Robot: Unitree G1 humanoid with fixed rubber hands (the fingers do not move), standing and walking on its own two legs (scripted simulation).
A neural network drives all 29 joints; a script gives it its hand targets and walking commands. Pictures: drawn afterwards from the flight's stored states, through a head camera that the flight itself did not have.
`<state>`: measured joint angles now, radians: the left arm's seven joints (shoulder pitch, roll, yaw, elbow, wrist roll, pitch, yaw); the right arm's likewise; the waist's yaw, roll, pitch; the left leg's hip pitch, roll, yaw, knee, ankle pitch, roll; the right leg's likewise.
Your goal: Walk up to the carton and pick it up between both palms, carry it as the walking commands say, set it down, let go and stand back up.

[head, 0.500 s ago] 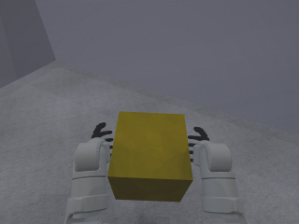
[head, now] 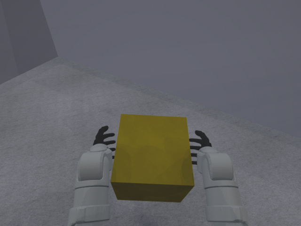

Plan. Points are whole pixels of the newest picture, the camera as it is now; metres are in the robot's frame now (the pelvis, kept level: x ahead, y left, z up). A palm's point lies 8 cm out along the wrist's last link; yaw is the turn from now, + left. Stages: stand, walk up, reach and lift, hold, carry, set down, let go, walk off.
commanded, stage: carry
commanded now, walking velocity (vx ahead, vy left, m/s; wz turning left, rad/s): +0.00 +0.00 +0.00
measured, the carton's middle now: (151, 159) +0.34 +0.02 -0.03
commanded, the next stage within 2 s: hold in 1.52 s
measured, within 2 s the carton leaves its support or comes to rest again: neither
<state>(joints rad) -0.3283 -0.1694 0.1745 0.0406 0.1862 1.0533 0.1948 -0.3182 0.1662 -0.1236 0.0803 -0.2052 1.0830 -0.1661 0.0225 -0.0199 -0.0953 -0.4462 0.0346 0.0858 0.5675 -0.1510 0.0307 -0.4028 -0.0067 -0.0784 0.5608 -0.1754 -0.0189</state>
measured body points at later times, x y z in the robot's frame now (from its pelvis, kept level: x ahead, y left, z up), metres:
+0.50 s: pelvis +0.03 -0.01 +0.00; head +0.01 +0.01 +0.45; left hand +0.34 +0.14 +0.06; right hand +0.33 -0.15 +0.05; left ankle +0.10 +0.10 -0.73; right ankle +0.08 -0.11 -0.73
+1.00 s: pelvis +0.06 -0.01 +0.00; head +0.04 +0.00 +0.45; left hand +0.36 +0.14 +0.05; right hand +0.35 -0.15 +0.04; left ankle +0.10 +0.10 -0.73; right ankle +0.08 -0.11 -0.73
